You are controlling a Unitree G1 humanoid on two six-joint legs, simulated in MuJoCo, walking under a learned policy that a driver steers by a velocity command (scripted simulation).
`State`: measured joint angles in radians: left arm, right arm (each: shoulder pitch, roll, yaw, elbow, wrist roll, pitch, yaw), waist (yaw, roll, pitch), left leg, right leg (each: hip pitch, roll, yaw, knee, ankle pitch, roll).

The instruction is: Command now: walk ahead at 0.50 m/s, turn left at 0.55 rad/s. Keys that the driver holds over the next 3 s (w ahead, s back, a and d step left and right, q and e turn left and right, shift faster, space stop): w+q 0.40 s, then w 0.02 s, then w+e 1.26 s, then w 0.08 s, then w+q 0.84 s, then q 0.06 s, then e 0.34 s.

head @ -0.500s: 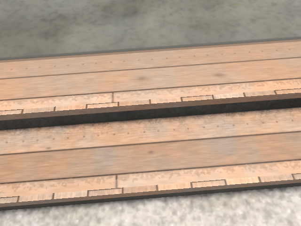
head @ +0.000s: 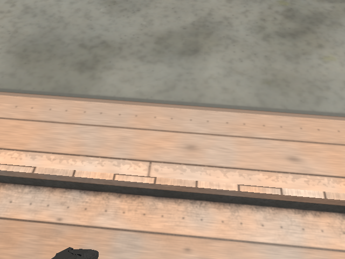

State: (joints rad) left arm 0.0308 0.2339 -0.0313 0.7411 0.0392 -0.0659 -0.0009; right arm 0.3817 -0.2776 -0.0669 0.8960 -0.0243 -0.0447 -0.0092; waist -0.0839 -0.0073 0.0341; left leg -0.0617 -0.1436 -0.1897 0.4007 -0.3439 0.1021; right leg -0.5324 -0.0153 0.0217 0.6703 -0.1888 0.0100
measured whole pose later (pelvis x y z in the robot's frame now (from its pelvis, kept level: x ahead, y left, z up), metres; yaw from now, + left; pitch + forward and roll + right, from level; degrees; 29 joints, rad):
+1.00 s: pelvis +0.50 +0.11 +0.14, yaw +6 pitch +3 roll -2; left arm 0.05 0.08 0.00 0.65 0.03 0.03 0.02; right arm 0.59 -0.14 -0.01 1.03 -0.04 -0.13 0.00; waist -0.02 -0.03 -0.04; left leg -0.03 0.03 0.27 0.38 -0.40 0.04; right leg -1.27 0.03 -0.03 1.99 -0.33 -0.14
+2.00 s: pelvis +1.11 +0.08 +0.28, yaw -20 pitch +3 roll +1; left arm 0.08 0.22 0.01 0.63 0.04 -0.04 -0.05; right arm 0.48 -0.23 -0.04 0.82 -0.01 -0.08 0.01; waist -0.08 -0.05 -0.03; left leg -0.11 -0.06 0.03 0.31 -0.24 0.05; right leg -0.61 -0.05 0.02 0.75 -0.15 0.01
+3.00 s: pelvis +1.55 +0.05 +0.28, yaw +0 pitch +0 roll +1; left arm 0.27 0.22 0.03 0.81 0.03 0.02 -0.01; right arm 0.27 -0.20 -0.02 0.80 -0.02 -0.04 -0.02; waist 0.01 -0.04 0.06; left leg -0.10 -0.09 0.11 0.32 -0.22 0.10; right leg -0.55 -0.03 -0.01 0.82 -0.18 -0.01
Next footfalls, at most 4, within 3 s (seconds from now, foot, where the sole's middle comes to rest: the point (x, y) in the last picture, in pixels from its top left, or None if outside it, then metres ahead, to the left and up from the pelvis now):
0.04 right None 0.16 -0.12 -0.77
0.54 left None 0.42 0.17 -0.64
1.14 right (140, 149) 0.77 0.08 -0.50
1.66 left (118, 82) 1.13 0.17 -0.50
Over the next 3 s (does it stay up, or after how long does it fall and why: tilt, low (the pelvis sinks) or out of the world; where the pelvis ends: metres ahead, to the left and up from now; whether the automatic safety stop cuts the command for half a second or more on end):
stays up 1.55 0.05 0.28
